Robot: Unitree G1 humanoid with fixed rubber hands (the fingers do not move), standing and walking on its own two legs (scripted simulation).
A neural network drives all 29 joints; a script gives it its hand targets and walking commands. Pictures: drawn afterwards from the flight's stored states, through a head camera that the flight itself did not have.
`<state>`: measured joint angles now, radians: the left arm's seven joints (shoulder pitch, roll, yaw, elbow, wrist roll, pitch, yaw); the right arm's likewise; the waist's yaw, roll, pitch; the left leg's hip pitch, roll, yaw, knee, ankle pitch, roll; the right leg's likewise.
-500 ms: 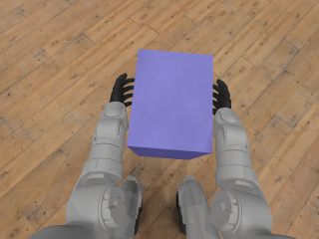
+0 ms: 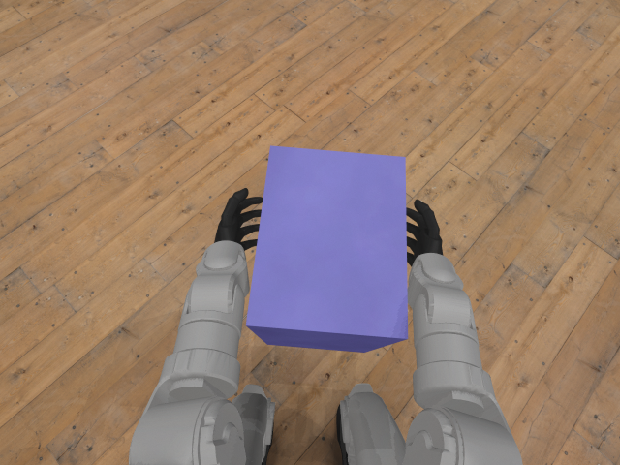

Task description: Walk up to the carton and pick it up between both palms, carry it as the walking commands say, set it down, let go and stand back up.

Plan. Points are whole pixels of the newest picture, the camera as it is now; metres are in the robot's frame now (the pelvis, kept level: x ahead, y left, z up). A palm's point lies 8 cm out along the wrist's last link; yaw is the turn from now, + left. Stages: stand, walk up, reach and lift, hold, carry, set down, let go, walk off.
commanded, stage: reach and lift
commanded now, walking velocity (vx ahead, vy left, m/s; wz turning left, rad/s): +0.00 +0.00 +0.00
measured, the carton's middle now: (325, 266) +0.39 -0.02 -0.10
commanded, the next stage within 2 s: none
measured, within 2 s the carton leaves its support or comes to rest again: neither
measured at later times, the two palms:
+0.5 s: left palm (212, 241) +0.37 +0.12 +0.04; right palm (441, 253) +0.36 -0.15 +0.04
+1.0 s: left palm (194, 227) +0.35 +0.12 +0.11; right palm (470, 243) +0.34 -0.15 +0.11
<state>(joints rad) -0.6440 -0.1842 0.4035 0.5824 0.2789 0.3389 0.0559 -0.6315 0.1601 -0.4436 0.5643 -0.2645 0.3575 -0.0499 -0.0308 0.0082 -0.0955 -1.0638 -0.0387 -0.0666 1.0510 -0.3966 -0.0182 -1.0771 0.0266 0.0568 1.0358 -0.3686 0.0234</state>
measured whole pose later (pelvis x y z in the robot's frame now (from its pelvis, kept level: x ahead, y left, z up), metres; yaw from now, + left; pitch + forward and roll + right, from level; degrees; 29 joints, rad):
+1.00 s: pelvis +0.03 +0.00 +0.08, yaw +0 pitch -1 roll +0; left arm -0.41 -0.20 0.28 0.44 0.30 0.56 0.02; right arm -0.40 0.19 -0.32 0.42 -0.29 0.58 -0.05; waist -0.03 0.00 0.01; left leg -0.25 -0.02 -0.07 0.48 -0.23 -0.01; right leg -0.26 0.01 0.06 0.48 -0.20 0.02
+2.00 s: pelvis +0.03 -0.01 +0.09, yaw +0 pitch -8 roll +0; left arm -0.38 -0.19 0.24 0.34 0.28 0.73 0.02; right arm -0.37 0.18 -0.25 0.33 -0.28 0.75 -0.05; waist 0.01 0.01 0.05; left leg -0.07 -0.01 -0.08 0.41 -0.21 -0.02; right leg -0.08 0.02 0.06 0.41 -0.19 0.01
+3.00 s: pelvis +0.02 +0.00 +0.08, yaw +0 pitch -9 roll +0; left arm -0.36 -0.18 0.22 0.35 0.29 0.75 0.02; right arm -0.35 0.18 -0.23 0.34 -0.29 0.77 -0.04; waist 0.01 0.00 0.05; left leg -0.06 -0.02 -0.08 0.44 -0.21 -0.01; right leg -0.08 0.02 0.07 0.44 -0.19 0.01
